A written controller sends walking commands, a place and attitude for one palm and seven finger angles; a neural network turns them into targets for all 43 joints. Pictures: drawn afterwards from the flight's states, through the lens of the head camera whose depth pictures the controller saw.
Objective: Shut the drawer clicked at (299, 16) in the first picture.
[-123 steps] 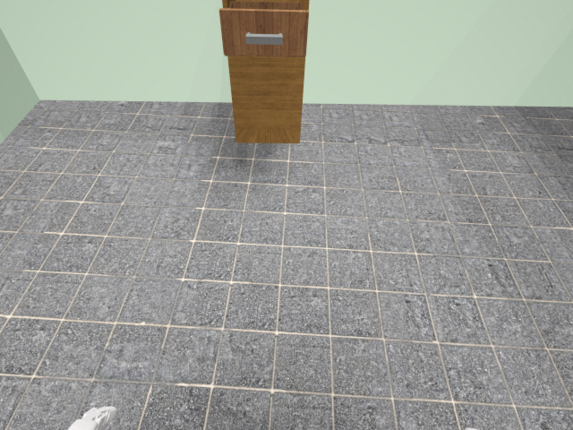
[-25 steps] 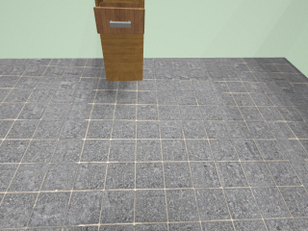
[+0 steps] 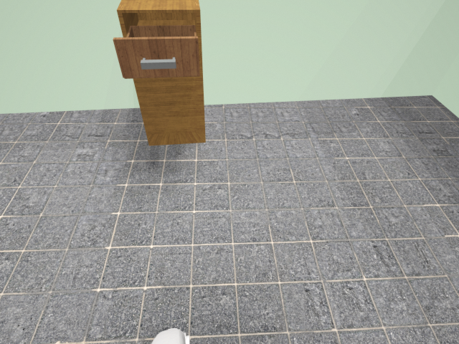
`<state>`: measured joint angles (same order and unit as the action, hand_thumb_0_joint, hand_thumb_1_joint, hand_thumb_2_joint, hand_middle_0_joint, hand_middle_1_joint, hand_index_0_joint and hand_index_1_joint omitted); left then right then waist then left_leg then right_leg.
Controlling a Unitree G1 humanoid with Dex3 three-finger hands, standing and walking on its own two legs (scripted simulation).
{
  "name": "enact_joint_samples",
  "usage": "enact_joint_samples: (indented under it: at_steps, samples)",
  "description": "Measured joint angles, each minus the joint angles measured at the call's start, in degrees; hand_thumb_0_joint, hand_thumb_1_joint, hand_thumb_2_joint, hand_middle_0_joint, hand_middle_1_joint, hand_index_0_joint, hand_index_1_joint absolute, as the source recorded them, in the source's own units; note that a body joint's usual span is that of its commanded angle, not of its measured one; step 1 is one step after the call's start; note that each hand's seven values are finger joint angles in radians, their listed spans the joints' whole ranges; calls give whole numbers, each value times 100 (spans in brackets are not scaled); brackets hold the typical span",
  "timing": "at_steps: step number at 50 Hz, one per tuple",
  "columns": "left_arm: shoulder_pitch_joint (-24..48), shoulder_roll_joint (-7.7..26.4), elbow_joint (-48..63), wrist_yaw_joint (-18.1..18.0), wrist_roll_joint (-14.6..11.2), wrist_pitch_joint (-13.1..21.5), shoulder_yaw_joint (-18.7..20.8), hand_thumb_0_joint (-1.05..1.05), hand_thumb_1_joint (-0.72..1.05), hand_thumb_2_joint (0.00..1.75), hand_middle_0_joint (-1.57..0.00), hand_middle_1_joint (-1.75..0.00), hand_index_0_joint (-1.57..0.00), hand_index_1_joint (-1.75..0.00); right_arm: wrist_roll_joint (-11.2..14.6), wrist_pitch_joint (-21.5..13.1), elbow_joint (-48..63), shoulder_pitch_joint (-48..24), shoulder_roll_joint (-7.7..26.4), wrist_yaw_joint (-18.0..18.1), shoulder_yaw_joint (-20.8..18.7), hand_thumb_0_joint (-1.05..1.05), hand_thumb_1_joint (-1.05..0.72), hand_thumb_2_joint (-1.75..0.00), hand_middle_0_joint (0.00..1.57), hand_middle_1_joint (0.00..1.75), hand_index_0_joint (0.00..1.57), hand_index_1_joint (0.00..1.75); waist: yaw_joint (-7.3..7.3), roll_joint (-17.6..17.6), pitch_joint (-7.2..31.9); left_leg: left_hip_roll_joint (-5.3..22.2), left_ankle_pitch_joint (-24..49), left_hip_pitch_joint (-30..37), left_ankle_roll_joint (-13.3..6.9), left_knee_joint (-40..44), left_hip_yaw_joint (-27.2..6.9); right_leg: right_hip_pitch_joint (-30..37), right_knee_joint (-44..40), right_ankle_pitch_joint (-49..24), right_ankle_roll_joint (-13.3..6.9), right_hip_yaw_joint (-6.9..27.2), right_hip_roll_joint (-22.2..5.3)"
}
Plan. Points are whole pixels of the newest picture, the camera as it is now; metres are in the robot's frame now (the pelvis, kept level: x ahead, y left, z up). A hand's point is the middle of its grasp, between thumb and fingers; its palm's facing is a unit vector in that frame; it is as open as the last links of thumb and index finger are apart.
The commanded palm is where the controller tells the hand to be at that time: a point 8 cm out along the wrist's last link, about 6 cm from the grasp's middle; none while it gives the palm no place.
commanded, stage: walk to a spot facing it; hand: left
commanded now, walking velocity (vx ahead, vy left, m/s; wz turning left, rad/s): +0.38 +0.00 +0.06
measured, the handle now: (158, 61) +1.14 +0.32 -0.04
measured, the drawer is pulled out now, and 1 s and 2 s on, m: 0.30 0.30 0.30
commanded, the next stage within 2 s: take the last steps up to it in 1.10 s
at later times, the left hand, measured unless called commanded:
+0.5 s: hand (124, 311) +0.23 +0.23 -0.17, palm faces +0.05 -0.99 -0.16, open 7.4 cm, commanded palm none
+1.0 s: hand (179, 216) +0.47 +0.15 -0.16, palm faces +0.05 -0.97 -0.23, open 7.2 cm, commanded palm none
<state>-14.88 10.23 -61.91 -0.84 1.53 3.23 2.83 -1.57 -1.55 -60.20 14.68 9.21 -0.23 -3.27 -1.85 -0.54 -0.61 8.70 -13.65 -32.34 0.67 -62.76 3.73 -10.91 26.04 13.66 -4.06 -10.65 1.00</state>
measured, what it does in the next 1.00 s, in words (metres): walks ahead: left foot, then right foot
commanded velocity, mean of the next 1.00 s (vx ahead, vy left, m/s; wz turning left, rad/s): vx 0.36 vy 0.00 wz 0.05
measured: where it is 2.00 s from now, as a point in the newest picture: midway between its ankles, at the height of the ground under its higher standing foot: (225, 239)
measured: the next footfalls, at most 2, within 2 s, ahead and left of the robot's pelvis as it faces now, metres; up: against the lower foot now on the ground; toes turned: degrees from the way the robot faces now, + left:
left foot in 0.22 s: +0.21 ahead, +0.15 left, +0.00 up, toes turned +11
right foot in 0.72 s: +0.46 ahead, -0.11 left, +0.00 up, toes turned -12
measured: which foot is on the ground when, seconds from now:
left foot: up 0.00-0.20, down 0.22-0.74, up 0.76-1.00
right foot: down 0.00-0.24, up 0.26-0.70, down 0.72-1.00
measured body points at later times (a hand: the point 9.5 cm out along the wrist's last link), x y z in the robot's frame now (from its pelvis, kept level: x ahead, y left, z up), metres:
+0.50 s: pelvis +0.21 +0.05 +0.01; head +0.22 +0.07 +0.46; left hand +0.23 +0.29 -0.16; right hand +0.19 -0.19 -0.14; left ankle +0.17 +0.14 -0.74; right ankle +0.26 -0.10 -0.65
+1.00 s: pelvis +0.43 -0.04 +0.01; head +0.42 -0.06 +0.46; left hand +0.46 +0.20 -0.14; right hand +0.45 -0.27 -0.16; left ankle +0.47 +0.11 -0.64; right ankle +0.42 -0.10 -0.74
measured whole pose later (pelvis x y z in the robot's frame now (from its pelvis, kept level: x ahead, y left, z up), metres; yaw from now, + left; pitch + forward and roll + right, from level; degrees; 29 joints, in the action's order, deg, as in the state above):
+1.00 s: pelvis +0.43 -0.04 +0.01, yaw +1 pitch -2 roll +0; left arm -15.4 9.3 -61.6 -1.0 1.3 4.6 3.1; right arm -1.6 -0.9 -61.2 15.7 9.8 -0.4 -3.8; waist -1.8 -2.1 -0.2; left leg 8.2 -10.0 -34.3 0.7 -66.0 2.8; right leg -7.8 22.9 13.8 -4.6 -13.7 -0.1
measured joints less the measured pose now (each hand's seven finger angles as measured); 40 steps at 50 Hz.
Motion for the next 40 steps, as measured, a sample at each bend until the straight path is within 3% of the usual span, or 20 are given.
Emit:
enact_joint_samples:
  at_steps: [4,10,12,14,16,19,25,30,35,37,40]
  samples:
    - [-325,-34,-98,32,10,38,-24,0,92,90,-20,-30,-20,-30,9,-8,197,-328,-9,-97,-6,1,-92,-90,19,30,19,30,173,35,96,35,257,88,59,1228,106,385,-313,121,86,-33,32]
    - [-767,-76,-211,57,18,35,-23,1,91,90,-20,-30,-20,-30,5,-87,304,-580,-29,-166,47,1,-92,-90,19,30,19,30,464,135,-7,-166,55,864,-56,2641,317,784,-142,689,356,-92,-95]
    - [-879,-79,-291,71,-19,-17,-6,1,91,90,-20,-30,-20,-30,-35,-207,321,-646,-69,-135,69,1,-92,-90,20,30,19,30,471,274,-109,-331,0,1087,-231,2746,464,548,692,1032,381,19,-341]
    - [-876,-98,-359,95,-29,-117,-14,1,91,90,-20,-30,-19,-30,-31,-305,354,-624,-107,-82,108,1,-91,-90,20,30,20,30,440,291,-235,-372,-202,1251,-331,2616,586,-106,2378,1323,324,392,-375]
    - [-809,-91,-400,119,-19,-177,18,1,91,90,-20,-30,-19,-30,2,-349,313,-464,-162,-1,114,0,-92,-90,20,30,20,30,361,273,-268,-419,-242,1571,-321,2858,665,-751,3649,1120,297,580,-399]
    - [-610,-43,-322,144,14,-222,83,1,91,90,-19,-30,-19,-30,53,-408,215,-184,-76,145,1,-2,-96,-89,20,30,20,30,277,290,-253,-529,-168,2091,-316,3445,783,-1517,4254,545,357,709,-556]
    - [-52,62,24,168,44,-313,158,1,91,90,-19,-30,-19,-30,56,-338,-256,530,-47,152,73,-1,-95,-90,20,30,20,30,269,330,-143,-672,-159,2906,-225,4288,917,-2351,3716,-302,528,767,-814]
    - [430,37,199,218,17,-357,121,1,91,90,-19,-30,-19,-30,19,-280,-516,961,-143,110,115,0,-93,-90,20,30,20,30,94,240,-208,-655,-407,3431,-34,4533,1008,-2225,2184,-505,516,544,-860]
    - [799,3,349,239,11,-241,83,1,91,90,-19,-30,-19,-30,-19,-220,-691,1276,-193,68,126,1,-92,-90,20,30,20,30,-139,46,-323,-413,-1053,3719,285,4076,1069,-1608,1011,-273,283,310,-583]
    - [884,-5,415,225,42,-50,95,1,91,90,-19,-30,-19,-30,20,-151,-786,1323,-218,34,130,1,-91,-90,20,30,20,30,-102,-48,-377,-154,-1390,3323,189,2792,914,-1449,1036,-393,64,217,-446]
    - [866,-49,435,161,-27,74,80,1,91,90,-19,-30,-19,-30,74,-8,-767,1082,-211,-4,117,1,-91,-90,20,30,20,30,-85,-68,-456,-221,-1242,2082,-72,22,138,-1197,1266,33,-79,96,-375]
